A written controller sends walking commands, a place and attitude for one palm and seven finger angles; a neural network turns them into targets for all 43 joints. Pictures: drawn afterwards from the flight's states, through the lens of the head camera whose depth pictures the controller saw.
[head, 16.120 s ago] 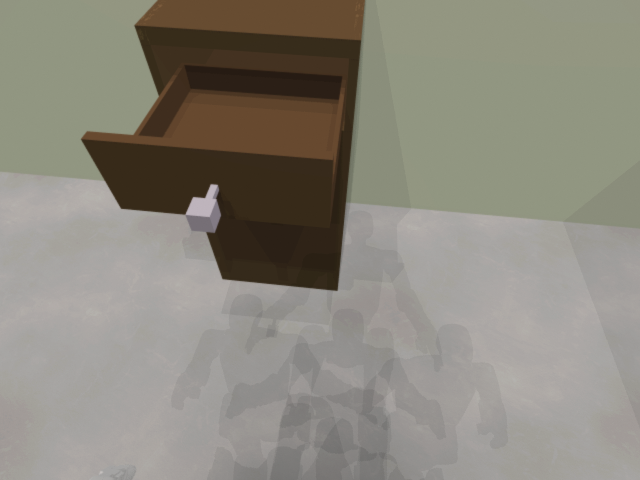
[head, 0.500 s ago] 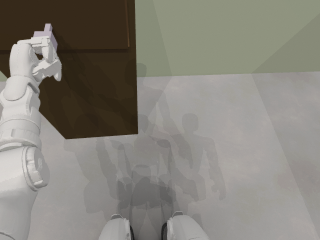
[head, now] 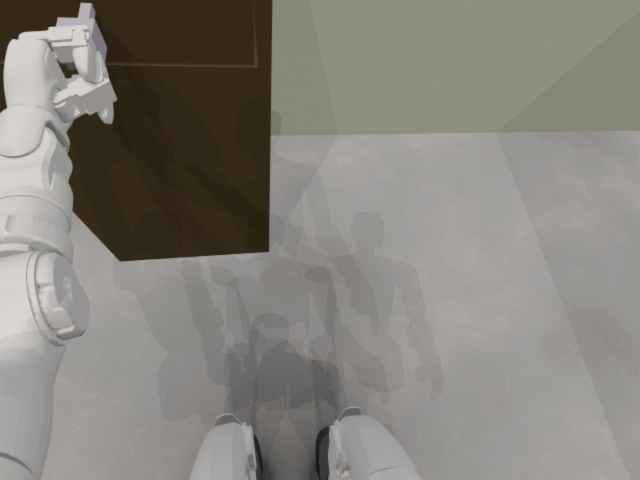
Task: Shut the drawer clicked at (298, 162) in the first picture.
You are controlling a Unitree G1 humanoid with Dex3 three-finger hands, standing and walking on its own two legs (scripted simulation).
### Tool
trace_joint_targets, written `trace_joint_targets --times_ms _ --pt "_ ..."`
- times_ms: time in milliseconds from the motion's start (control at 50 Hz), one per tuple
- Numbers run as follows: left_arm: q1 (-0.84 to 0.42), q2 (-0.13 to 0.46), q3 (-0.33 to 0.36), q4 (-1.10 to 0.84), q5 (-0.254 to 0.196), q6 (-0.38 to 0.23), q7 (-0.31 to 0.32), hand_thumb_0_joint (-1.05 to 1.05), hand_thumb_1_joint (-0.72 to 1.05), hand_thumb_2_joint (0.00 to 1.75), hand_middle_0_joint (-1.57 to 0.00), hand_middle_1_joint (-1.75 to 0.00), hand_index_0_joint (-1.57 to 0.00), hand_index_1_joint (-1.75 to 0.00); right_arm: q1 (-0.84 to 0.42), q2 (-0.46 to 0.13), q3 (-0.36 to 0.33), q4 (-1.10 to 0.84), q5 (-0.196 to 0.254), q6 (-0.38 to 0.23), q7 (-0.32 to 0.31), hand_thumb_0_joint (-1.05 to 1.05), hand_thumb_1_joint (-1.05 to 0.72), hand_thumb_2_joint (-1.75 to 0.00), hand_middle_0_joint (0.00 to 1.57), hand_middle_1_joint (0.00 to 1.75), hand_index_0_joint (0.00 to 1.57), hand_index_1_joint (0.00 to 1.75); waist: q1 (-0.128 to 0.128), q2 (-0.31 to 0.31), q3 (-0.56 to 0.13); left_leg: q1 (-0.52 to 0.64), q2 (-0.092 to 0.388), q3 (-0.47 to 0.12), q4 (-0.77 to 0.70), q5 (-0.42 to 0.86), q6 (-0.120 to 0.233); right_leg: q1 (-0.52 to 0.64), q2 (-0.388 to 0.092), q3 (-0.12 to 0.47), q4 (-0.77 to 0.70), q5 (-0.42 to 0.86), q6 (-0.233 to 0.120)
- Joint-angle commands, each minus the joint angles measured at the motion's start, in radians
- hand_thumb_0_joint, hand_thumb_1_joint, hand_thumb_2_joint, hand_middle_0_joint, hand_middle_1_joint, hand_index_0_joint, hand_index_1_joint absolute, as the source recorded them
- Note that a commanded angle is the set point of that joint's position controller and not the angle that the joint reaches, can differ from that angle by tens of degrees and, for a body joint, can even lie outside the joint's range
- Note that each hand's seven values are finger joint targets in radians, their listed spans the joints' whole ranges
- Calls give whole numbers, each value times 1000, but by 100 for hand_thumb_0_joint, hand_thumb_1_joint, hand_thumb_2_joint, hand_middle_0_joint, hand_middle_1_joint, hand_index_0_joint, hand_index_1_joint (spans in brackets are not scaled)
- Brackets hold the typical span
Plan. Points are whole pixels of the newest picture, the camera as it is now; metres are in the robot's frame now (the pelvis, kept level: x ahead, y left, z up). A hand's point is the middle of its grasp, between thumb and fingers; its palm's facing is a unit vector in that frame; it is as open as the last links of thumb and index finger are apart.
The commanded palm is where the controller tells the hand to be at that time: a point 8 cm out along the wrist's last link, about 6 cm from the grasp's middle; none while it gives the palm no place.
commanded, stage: push the drawer shut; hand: left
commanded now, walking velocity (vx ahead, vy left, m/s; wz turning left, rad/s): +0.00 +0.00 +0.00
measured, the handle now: (83, 32) +0.63 +0.22 +0.10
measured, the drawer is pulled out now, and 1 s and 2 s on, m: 0.00 0.00 0.00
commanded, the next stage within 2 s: pull the fist back off the drawer in 0.26 s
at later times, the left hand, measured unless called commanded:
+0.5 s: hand (104, 81) +0.55 +0.18 +0.10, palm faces +0.01 -1.00 -0.04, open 3.2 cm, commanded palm +0.58 +0.21 +0.10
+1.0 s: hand (113, 87) +0.55 +0.18 +0.10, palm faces +0.01 -1.00 -0.01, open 3.2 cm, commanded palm +0.53 +0.21 +0.10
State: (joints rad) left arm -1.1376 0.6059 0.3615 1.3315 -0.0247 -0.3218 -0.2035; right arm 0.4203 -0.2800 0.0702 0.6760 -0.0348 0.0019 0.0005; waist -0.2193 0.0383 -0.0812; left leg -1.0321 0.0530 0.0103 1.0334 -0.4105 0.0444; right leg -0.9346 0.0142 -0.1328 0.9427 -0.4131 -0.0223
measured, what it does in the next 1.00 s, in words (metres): stands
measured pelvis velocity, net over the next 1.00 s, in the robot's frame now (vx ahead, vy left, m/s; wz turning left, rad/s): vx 0.01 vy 0.00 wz -0.03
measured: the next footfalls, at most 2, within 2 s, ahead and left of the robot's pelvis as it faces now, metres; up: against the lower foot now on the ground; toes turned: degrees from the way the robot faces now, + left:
none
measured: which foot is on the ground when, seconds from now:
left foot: down 0.00-1.00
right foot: down 0.00-1.00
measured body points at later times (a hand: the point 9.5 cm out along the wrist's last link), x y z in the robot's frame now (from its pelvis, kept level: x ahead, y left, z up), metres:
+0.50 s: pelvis -0.02 +0.00 -0.01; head +0.14 +0.02 +0.41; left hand +0.55 +0.24 +0.10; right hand -0.06 -0.27 -0.10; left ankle +0.03 +0.09 -0.67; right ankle +0.01 -0.11 -0.67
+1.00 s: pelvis +0.01 +0.00 +0.01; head +0.15 +0.02 +0.43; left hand +0.54 +0.23 +0.10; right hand -0.03 -0.26 -0.10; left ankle +0.03 +0.09 -0.67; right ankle +0.01 -0.11 -0.67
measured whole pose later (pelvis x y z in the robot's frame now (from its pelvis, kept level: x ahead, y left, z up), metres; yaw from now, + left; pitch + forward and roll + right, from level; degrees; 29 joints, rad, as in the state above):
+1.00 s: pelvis +0.01 +0.00 +0.01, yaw -2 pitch +23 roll -4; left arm -1.01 0.56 0.40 1.20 -0.06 -0.30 -0.21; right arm 0.45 -0.28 0.06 0.64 -0.03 0.01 0.02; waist -0.21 0.05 -0.10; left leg -0.99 0.07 0.04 1.00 -0.42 0.05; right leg -0.90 0.03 -0.10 0.91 -0.40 -0.02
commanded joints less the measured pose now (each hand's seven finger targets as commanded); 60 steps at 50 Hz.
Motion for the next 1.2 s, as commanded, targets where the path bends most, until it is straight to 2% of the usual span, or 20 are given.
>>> trace_joint_targets --times_ms 0,120,160,260,440,500,620,680,720,760,820,840,860,900,940,960,980,1060,1140,1180 --pt "-673 216 -6 -266 -12 -65 24 0 90 90 -140 -160 -140 -160 214 -209 -60 -6 0 -27 -22 0 -90 -90 20 30 20 30 -105 226 -456 519 8 -137 -123 146 -11 -45 33 85 -124 64 3" --pt "-699 238 -17 -270 -19 -57 21 0 90 90 -140 -160 -140 -160 214 -218 -51 0 5 -55 -33 0 -90 -90 20 30 20 30 -120 213 -465 476 12 -130 -120 98 -4 -36 31 94 -130 36 10" --pt "-707 208 -36 -278 -21 -54 20 0 90 90 -140 -160 -140 -160 215 -217 -52 5 5 -66 -33 0 -90 -90 20 30 20 30 -126 236 -478 494 14 -133 -120 99 -3 -53 32 92 -127 37 8" --pt "-700 267 0 -265 -29 -45 16 0 90 90 -140 -160 -140 -160 221 -224 -47 10 8 -82 -40 0 -90 -90 20 30 20 30 -124 217 -476 452 15 -121 -114 88 0 -20 32 101 -135 31 11" --pt "-669 280 2 -228 -29 -22 4 0 90 90 -140 -160 -140 -160 223 -222 -41 -1 14 -96 -40 0 -90 -90 20 30 20 30 -118 179 -434 368 11 -107 -112 33 5 4 32 110 -139 -6 14" --pt "-677 315 34 -242 -26 -27 1 0 90 90 -140 -160 -140 -160 232 -224 -45 -6 10 -92 -38 0 -90 -90 20 30 20 30 -108 205 -465 394 9 -107 -105 67 2 3 34 105 -131 15 10" --pt "-648 280 32 -228 -28 -16 -5 0 90 90 -140 -160 -140 -160 240 -218 -50 -14 5 -78 -26 0 -90 -90 20 30 20 30 -104 178 -459 396 4 -109 -99 89 1 6 38 100 -129 30 7" --pt "-626 304 59 -251 -25 -22 -8 0 90 90 -140 -160 -140 -160 245 -215 -55 -26 2 -65 -20 0 -90 -90 20 30 20 30 -87 197 -498 426 1 -106 -93 141 -2 26 41 99 -124 61 3" --pt "-590 254 42 -248 -28 -20 -11 0 90 90 -140 -160 -140 -160 240 -209 -60 -31 0 -56 -14 0 -90 -90 20 30 20 30 -85 192 -490 449 1 -108 -97 152 -4 10 42 92 -125 69 1" --pt "-544 263 57 -247 -30 -24 -13 0 90 90 -140 -160 -140 -160 239 -208 -61 -37 1 -45 -11 0 -90 -90 20 30 20 30 -69 191 -471 459 1 -112 -109 162 -7 19 44 88 -127 73 -3" --pt "-467 245 64 -312 -38 -37 -15 0 90 90 -140 -160 -140 -160 230 -203 -70 -56 3 -31 -3 0 -90 -90 20 30 20 30 -33 202 -523 519 1 -107 -121 220 -12 55 45 87 -130 111 -5" --pt "-449 207 43 -337 -43 -42 -16 0 90 90 -140 -160 -140 -160 224 -197 -73 -61 4 -27 0 0 -90 -90 20 30 20 30 -33 208 -531 547 1 -108 -125 237 -13 57 47 86 -132 124 -5" --pt "-407 213 65 -357 -45 -51 -11 0 90 90 -140 -160 -140 -160 223 -197 -77 -64 2 -20 3 0 -90 -90 20 30 20 30 -12 215 -544 573 1 -109 -127 276 -15 68 47 83 -129 147 -9" --pt "-363 156 33 -370 -52 -51 -7 0 90 90 -140 -160 -140 -160 210 -191 -80 -69 7 -10 10 0 -90 -90 20 30 20 30 -14 198 -520 587 3 -105 -138 271 -16 64 48 81 -140 148 -5" --pt "-301 182 63 -354 -55 -46 2 0 90 90 -140 -160 -140 -160 202 -192 -81 -76 11 1 9 0 -90 -90 20 30 20 30 -2 125 -476 530 -2 -88 -148 256 -9 120 50 88 -153 158 -2" --pt "-288 217 94 -348 -52 -49 10 0 90 90 -140 -160 -140 -160 202 -194 -81 -74 11 6 5 0 -90 -90 20 30 20 30 5 120 -462 514 -4 -84 -148 271 -8 137 48 90 -152 177 -4" --pt "-309 201 76 -355 -51 -49 13 0 90 90 -140 -160 -140 -160 196 -190 -80 -80 14 9 6 0 -90 -90 20 30 20 30 -3 112 -452 500 -7 -76 -152 263 -6 150 48 96 -155 184 1" --pt "-278 232 108 -408 -37 -84 30 0 90 90 -140 -160 -140 -160 191 -181 -85 -87 12 21 7 0 -90 -90 20 30 20 30 20 136 -478 534 -11 -64 -143 370 -7 198 47 101 -137 289 -3" --pt "-229 194 102 -454 -52 -107 15 0 90 90 -140 -160 -140 -160 183 -171 -94 -93 15 34 9 0 -90 -90 20 30 20 30 30 131 -522 589 -11 -60 -141 467 -11 240 46 102 -129 381 0" --pt "-57 204 142 -568 -81 -108 3 0 90 90 -140 -160 -140 -160 166 -168 -102 -127 24 38 12 0 -90 -90 20 30 20 30 95 169 -635 677 -12 -56 -153 614 -17 336 45 106 -128 485 -4"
